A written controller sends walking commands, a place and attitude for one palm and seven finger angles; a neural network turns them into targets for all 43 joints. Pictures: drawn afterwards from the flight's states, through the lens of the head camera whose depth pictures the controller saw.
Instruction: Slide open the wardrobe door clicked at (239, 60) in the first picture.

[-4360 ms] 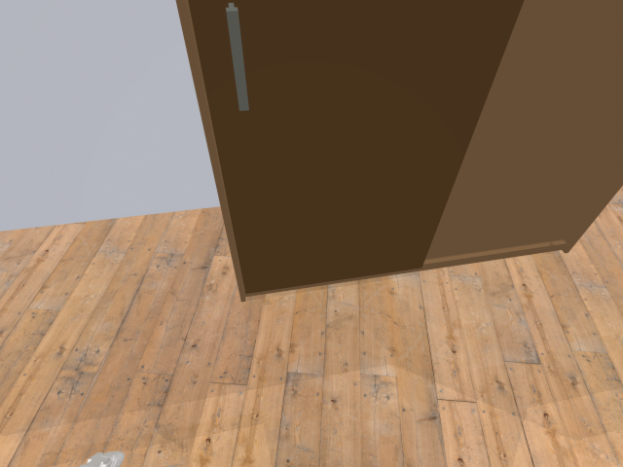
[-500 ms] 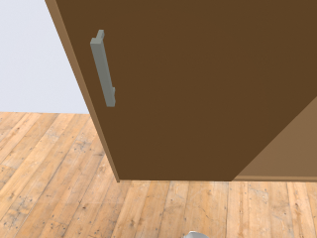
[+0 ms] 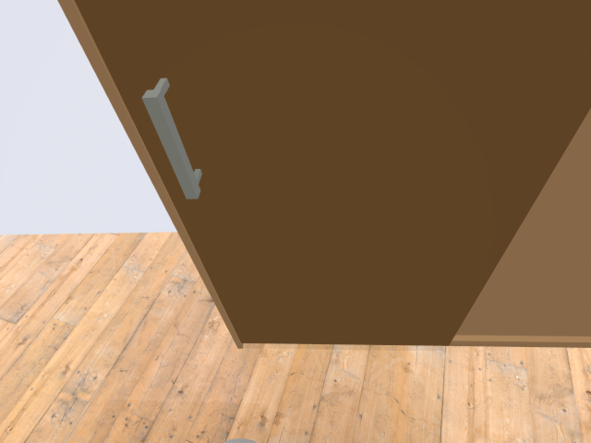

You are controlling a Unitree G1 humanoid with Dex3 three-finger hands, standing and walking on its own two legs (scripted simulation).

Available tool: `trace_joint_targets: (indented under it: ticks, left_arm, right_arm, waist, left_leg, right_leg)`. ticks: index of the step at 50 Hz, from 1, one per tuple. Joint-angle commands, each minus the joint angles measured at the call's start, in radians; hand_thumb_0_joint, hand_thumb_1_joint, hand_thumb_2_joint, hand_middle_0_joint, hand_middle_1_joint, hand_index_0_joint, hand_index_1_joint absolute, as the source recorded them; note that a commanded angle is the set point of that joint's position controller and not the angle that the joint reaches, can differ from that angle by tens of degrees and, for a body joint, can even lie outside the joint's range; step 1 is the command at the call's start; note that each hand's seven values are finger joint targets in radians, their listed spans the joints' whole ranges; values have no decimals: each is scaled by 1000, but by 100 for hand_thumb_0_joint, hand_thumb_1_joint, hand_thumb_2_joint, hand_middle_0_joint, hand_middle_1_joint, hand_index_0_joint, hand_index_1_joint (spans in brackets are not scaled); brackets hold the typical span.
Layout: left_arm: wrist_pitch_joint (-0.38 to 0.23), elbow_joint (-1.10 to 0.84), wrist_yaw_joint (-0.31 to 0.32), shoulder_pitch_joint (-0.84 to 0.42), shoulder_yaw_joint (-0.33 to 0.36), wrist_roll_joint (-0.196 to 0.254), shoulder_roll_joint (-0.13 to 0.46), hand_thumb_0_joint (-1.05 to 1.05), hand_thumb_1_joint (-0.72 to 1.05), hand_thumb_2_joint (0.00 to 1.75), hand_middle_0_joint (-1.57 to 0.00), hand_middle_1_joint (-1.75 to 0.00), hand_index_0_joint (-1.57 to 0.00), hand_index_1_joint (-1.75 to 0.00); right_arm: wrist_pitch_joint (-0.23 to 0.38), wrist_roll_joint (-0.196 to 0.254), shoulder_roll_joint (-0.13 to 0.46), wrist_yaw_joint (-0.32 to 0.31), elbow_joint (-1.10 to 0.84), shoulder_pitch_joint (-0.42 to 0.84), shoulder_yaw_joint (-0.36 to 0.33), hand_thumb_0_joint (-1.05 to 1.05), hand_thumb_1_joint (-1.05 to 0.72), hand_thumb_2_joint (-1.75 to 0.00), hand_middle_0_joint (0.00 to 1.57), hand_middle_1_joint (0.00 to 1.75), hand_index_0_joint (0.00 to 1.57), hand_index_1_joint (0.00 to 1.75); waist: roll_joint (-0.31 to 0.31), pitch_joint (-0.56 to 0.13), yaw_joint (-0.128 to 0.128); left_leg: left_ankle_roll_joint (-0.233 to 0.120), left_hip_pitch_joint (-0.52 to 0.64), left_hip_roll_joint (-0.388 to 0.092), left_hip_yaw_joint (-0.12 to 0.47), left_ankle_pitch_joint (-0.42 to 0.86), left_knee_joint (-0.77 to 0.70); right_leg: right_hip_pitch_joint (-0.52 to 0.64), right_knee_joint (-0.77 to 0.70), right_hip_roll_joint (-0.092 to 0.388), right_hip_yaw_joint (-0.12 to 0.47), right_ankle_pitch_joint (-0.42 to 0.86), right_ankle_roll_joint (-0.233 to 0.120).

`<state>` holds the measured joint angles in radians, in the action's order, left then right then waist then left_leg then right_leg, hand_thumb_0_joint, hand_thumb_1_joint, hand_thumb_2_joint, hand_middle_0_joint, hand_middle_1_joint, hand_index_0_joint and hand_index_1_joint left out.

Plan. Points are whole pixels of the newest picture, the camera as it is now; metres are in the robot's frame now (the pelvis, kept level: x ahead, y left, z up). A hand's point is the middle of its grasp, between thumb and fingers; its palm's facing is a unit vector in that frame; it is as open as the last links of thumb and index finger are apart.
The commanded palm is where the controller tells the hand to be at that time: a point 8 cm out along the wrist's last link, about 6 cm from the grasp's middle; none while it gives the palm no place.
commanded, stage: come to a stop and stand still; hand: left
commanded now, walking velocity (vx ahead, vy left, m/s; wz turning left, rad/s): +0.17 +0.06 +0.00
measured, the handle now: (178, 142) +0.51 +0.23 +0.15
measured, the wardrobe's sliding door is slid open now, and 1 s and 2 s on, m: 0.00 0.00 0.00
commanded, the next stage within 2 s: none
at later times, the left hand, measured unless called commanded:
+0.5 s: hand out of the picture -0.02 +0.23 -0.19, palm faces +0.01 -0.99 -0.14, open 7.4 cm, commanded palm none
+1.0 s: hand out of the picture +0.04 +0.18 -0.17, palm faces +0.01 -0.95 -0.30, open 7.2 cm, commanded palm none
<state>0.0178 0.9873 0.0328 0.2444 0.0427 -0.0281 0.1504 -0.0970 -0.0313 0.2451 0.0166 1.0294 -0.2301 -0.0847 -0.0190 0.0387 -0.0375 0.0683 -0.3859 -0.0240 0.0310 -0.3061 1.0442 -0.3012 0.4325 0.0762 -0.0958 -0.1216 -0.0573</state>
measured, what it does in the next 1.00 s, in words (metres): steps on the spot: left foot, then right foot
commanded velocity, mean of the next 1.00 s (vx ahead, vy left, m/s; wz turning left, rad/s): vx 0.05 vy -0.05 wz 0.00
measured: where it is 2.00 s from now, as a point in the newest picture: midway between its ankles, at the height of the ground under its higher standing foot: outside the picture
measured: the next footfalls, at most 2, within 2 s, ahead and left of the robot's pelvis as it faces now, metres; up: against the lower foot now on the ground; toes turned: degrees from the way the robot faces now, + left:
left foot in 0.22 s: -0.04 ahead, +0.15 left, +0.00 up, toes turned +3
right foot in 0.64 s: +0.01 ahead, -0.10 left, +0.00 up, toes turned -5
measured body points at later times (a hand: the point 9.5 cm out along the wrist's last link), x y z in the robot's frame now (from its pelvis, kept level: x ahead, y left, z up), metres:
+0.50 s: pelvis -0.03 +0.05 +0.00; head -0.02 +0.08 +0.45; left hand -0.02 +0.28 -0.17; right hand -0.12 -0.14 -0.14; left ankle -0.08 +0.15 -0.75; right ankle -0.02 -0.08 -0.69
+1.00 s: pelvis -0.01 +0.00 -0.02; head +0.00 -0.05 +0.43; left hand +0.04 +0.23 -0.15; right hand +0.00 -0.23 -0.20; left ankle -0.08 +0.15 -0.75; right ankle -0.03 -0.10 -0.75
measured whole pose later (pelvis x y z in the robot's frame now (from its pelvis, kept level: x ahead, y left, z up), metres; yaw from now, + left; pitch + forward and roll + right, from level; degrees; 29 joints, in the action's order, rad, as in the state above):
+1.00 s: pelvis -0.01 +0.00 -0.02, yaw -1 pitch -1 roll +2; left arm -0.03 1.10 0.05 0.21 0.01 -0.01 0.12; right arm 0.01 -0.01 0.20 -0.04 1.06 -0.28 -0.02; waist -0.09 0.03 0.02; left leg 0.05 -0.10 -0.04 -0.06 -0.39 0.51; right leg -0.25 0.65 0.04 -0.06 -0.38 -0.03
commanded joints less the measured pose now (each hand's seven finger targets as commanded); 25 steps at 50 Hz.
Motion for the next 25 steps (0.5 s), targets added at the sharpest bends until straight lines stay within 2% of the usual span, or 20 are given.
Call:
trace_joint_targets:
  ticks: [1,3,5,6,7,8,9,10,11,12,13,14,15,16,17,19,21,23,25]
  left_arm:
    - [-12,-45,5,35,60,-10,232,0,90,90,-20,-30,-20,-30]
    - [-10,-40,3,32,65,-15,246,0,90,90,-20,-30,-20,-30]
    - [-7,-22,1,22,67,-18,245,0,90,90,-20,-30,-20,-30]
    - [-4,-15,2,9,67,-15,245,0,90,90,-20,-30,-20,-30]
    - [0,-6,3,4,64,-12,232,0,90,90,-20,-30,-20,-30]
    - [4,2,2,-15,62,-5,223,0,90,90,-20,-30,-20,-30]
    - [10,11,-1,-9,50,5,183,0,90,90,-20,-30,-20,-30]
    - [13,13,-6,20,33,17,109,0,90,90,-20,-30,-20,-30]
    - [19,2,-6,35,25,19,51,0,90,90,-20,-30,-20,-30]
    - [17,-5,-13,14,30,9,67,0,90,90,-20,-30,-20,-30]
    - [13,-2,-28,41,37,4,69,0,90,90,-20,-30,-20,-30]
    - [19,26,-31,41,43,-9,84,0,90,90,-20,-30,-20,-30]
    - [19,41,-34,58,43,-6,89,0,90,90,-20,-30,-20,-30]
    - [14,46,-38,68,40,-5,86,0,90,90,-20,-30,-20,-30]
    - [8,50,-40,67,39,-2,90,0,90,90,-20,-30,-20,-30]
    - [3,49,-37,44,33,-3,83,0,90,90,-20,-30,-20,-30]
    - [2,38,-36,17,29,0,82,0,90,90,-20,-30,-20,-30]
    - [-3,23,-35,-34,19,3,68,0,90,90,-20,-30,-20,-30]
    - [-5,17,-32,-72,4,8,41,0,90,90,-20,-30,-20,-30]
  right_arm:
    - [22,2,28,-1,-33,-83,0,0,-90,-90,20,30,20,30]
    - [34,6,7,-1,-26,-121,8,0,-90,-90,20,30,20,30]
    - [47,10,-9,-4,-9,-175,15,0,-90,-90,20,30,20,30]
    - [54,13,-17,-7,9,-226,18,0,-90,-90,20,30,20,30]
    - [62,14,-32,-12,33,-280,23,0,-90,-90,20,30,20,30]
    - [71,14,-36,-21,57,-354,29,0,-90,-90,20,30,20,30]
    - [79,9,-23,-34,72,-382,33,0,-90,-90,20,30,20,30]
    - [89,-4,27,-46,61,-361,27,0,-90,-90,20,30,20,30]
    - [87,-1,86,-58,9,-251,22,0,-90,-90,20,30,20,30]
    - [89,-1,89,-64,-26,-183,31,0,-90,-90,20,30,20,30]
    - [97,-9,107,-68,-40,-119,37,0,-90,-90,20,30,20,30]
    - [108,-1,64,-66,-18,-87,44,0,-90,-90,20,30,20,30]
    - [114,6,45,-67,-9,-89,50,0,-90,-90,20,30,20,30]
    - [121,10,41,-69,-3,-116,51,0,-90,-90,20,30,20,30]
    - [128,13,26,-71,14,-144,56,0,-90,-90,20,30,20,30]
    - [134,11,9,-77,49,-229,58,0,-90,-90,20,30,20,30]
    - [138,10,-1,-82,71,-276,56,0,-90,-90,20,30,20,30]
    - [139,4,-15,-85,90,-303,59,0,-90,-90,20,30,20,30]
    - [135,0,-15,-84,105,-320,57,0,-90,-90,20,30,20,30]
  waist:
    - [231,-32,12]
    - [221,-51,16]
    - [257,-46,26]
    - [262,-43,44]
    - [235,-44,59]
    - [208,-50,95]
    - [98,-19,103]
    - [-144,36,92]
    - [-280,148,63]
    - [-158,204,46]
    - [-139,114,12]
    - [-126,131,0]
    - [-132,141,-3]
    - [-101,131,9]
    - [-95,130,13]
    - [-95,117,46]
    - [-107,104,64]
    - [-115,101,80]
    - [-130,82,95]
  left_leg:
    - [-11,13,3,-73,-77,-130]
    - [-22,85,20,-114,-128,-253]
    - [-45,169,36,-138,-151,-357]
    - [-59,228,42,-148,-145,-426]
    - [-68,298,51,-162,-116,-542]
    - [-77,381,56,-169,-42,-674]
    - [-86,407,23,-122,-41,-782]
    - [-121,353,-149,122,-251,-930]
    - [-144,169,-333,322,-438,-1026]
    - [-180,46,-370,332,-410,-1043]
    - [-194,15,-333,312,-393,-1016]
    - [-147,32,-265,231,-323,-1003]
    - [-132,55,-235,164,-250,-987]
    - [-131,105,-207,130,-188,-967]
    - [-130,148,-198,111,-119,-954]
    - [-140,247,-206,110,-24,-922]
    - [-176,325,-238,125,85,-893]
    - [-216,361,-256,121,284,-849]
    - [-225,352,-246,86,444,-799]
  right_leg:
    - [33,-333,224,304,-491,-3]
    - [36,-359,215,287,-495,-12]
    - [1,-381,196,271,-484,-6]
    - [-32,-383,184,251,-478,5]
    - [-48,-360,148,223,-465,21]
    - [-82,-309,122,193,-480,48]
    - [-135,-184,72,147,-474,68]
    - [-233,76,-25,71,-410,90]
    - [-311,263,-79,29,-339,95]
    - [-276,346,-44,107,-293,77]
    - [-206,454,-58,107,-255,84]
    - [-232,495,-58,130,-192,84]
    - [-243,536,-57,133,-150,87]
    - [-268,571,-65,122,-119,93]
    - [-299,576,-60,121,-103,93]
    - [-346,582,-50,117,-105,100]
    - [-372,542,-27,110,-128,105]
    - [-338,438,-8,86,-179,105]
    - [-240,329,-16,49,-228,99]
